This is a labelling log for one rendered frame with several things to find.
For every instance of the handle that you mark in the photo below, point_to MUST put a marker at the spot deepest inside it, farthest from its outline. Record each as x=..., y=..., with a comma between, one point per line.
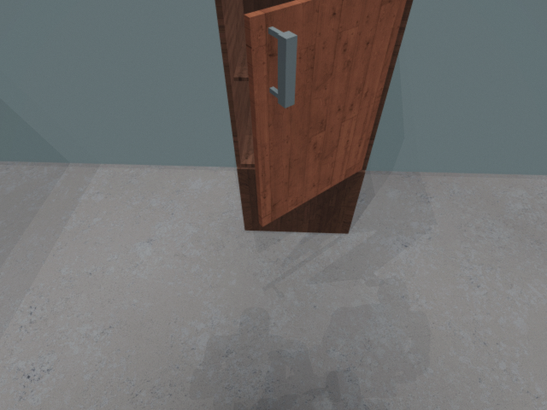
x=287, y=62

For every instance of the cupboard door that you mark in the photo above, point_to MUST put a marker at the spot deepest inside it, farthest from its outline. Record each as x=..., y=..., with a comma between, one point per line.
x=344, y=50

